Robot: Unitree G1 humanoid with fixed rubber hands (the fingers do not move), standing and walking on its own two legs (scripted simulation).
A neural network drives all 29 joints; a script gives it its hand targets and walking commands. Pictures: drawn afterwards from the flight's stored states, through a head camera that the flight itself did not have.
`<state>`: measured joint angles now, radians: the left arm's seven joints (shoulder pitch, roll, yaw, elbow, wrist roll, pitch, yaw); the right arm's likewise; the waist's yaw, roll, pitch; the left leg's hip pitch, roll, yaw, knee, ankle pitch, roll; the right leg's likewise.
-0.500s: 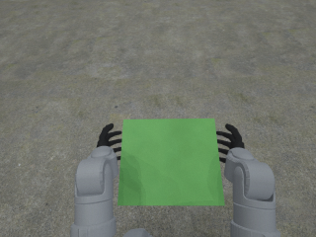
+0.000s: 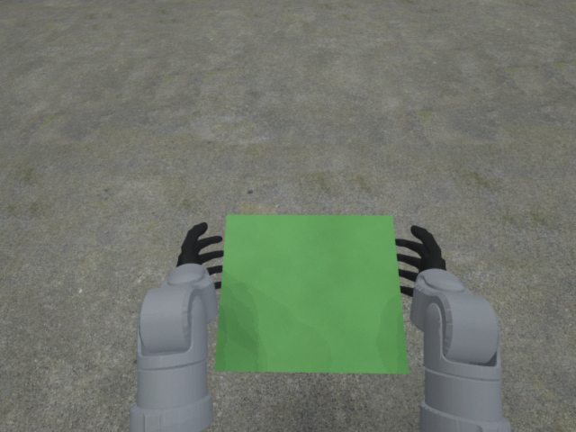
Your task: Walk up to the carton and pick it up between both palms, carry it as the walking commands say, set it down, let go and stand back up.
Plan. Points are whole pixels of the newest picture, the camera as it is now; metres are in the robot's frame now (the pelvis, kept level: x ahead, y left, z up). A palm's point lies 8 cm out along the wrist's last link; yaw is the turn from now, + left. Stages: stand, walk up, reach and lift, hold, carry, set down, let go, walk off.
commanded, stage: carry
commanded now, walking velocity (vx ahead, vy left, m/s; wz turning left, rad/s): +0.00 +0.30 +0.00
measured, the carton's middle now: (307, 298) +0.32 +0.01 -0.01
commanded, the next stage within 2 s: none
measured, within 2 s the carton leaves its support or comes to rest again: neither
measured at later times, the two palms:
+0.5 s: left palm (30, 324) +0.23 +0.35 +0.08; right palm (270, 316) +0.24 +0.05 +0.08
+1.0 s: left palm out of the picture +0.18 +0.52 +0.07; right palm (114, 364) +0.19 +0.22 +0.08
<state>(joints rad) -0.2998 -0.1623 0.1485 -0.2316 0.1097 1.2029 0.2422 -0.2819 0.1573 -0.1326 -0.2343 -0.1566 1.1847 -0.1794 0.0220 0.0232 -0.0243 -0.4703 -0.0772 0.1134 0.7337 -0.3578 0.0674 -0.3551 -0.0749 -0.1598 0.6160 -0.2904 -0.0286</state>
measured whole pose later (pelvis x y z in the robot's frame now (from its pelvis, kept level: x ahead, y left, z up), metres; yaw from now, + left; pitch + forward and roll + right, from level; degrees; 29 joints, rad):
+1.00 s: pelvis -0.10 +0.37 +0.00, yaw -1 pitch +3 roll +0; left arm -0.28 -0.16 0.16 -0.21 0.14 1.21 0.23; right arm -0.30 0.16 -0.13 -0.17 -0.11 1.19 -0.22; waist -0.01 -0.04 -0.01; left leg -0.41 0.03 0.07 0.57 -0.21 0.01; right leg -0.55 -0.14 -0.03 1.03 -0.57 0.06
